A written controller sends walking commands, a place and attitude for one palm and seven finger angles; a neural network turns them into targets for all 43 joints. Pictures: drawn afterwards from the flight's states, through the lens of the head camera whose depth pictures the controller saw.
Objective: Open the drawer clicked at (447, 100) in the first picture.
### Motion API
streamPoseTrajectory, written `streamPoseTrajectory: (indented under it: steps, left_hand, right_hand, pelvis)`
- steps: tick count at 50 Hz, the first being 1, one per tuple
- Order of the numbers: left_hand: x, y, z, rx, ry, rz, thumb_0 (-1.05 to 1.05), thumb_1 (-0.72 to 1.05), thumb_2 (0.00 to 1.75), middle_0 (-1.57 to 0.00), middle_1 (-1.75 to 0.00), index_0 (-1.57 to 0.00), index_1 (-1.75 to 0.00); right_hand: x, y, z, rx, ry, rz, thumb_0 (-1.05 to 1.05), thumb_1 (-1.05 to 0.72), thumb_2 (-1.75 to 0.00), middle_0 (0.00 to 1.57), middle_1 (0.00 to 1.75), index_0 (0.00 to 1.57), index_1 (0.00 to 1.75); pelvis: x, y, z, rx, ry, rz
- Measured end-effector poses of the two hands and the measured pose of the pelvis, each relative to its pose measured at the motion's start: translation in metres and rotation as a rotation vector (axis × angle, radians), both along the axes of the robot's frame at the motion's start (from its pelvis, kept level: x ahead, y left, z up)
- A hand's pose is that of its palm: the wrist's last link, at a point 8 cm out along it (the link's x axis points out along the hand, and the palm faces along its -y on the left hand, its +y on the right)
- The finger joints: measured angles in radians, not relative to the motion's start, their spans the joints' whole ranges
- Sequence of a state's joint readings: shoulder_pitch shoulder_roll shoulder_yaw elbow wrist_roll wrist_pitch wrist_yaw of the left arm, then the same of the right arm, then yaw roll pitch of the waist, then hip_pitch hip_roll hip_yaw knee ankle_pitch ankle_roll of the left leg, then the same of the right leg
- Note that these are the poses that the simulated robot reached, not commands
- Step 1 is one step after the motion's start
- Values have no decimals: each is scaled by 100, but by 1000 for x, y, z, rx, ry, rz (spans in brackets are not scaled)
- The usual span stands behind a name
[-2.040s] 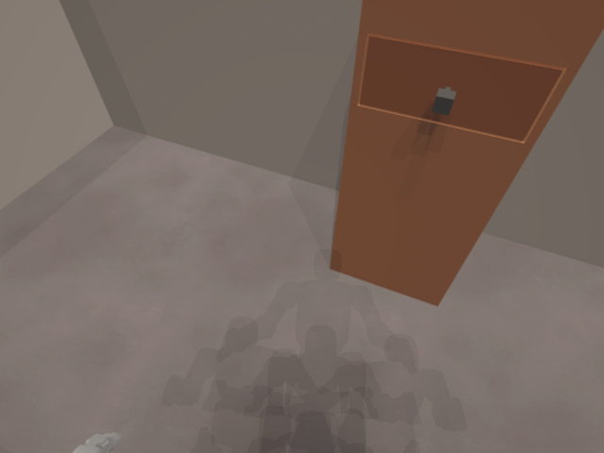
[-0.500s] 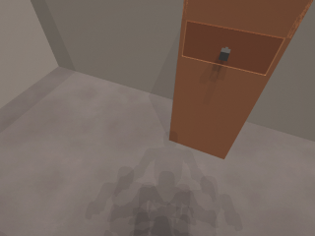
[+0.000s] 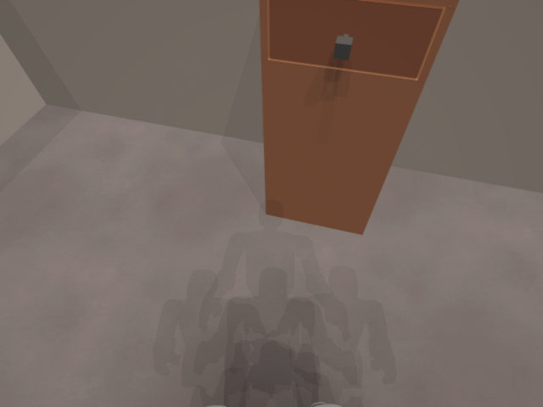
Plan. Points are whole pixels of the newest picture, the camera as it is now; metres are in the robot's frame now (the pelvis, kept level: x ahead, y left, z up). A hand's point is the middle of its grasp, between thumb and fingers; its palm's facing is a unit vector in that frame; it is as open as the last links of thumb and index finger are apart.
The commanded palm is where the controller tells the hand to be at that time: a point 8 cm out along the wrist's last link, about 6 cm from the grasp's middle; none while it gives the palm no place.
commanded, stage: turn to face it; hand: left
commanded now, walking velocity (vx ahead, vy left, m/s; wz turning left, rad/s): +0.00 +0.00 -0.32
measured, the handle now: (344, 44) +0.87 -0.13 +0.08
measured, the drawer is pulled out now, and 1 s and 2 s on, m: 0.00 0.00 0.00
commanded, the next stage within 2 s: take the last steps up to it in 0.22 s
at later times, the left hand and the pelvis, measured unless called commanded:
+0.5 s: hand out of the picture +0.10 +0.19 -0.15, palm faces -0.21 -0.95 -0.23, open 7.4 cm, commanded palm none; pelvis -0.02 +0.01 +0.00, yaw -12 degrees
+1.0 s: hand (181, 400) +0.15 +0.17 -0.18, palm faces -0.27 -0.96 -0.10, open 7.4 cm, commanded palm none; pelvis +0.12 -0.01 +0.02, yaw -18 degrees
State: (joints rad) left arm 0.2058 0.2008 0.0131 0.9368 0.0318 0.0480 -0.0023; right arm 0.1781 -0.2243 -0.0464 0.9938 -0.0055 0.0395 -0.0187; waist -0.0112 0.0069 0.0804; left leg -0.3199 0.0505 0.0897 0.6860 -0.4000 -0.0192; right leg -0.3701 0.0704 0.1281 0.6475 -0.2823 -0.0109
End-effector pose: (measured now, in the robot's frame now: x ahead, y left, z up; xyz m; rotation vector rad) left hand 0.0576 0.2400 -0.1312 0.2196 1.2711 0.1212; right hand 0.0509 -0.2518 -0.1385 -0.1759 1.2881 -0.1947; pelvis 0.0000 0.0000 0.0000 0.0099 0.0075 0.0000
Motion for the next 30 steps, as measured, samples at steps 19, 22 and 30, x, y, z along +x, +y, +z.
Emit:
streamPoseTrajectory:
  steps: [19,22,30]
  left_hand:
    - [32,24,11,-9,-37,-123,0,91,90,-19,-30,-20,-30]
    - [38,11,12,-8,-35,-165,0,91,90,-19,-30,-20,-30]
    - [25,-20,8,-21,-27,-172,0,91,90,-20,-30,-20,-30]
  right_hand:
    - [-75,36,22,-16,-14,-161,1,-91,-90,20,30,20,30]
    - [-91,32,14,10,0,-201,1,-90,-90,20,30,20,30]
    - [-111,7,7,25,90,-253,1,-91,-90,20,30,20,30]
  pelvis:
    - [-19,26,15,-35,-4,-162]
    - [-19,18,12,-33,-4,-191]
    - [-5,-4,9,-40,0,-225]
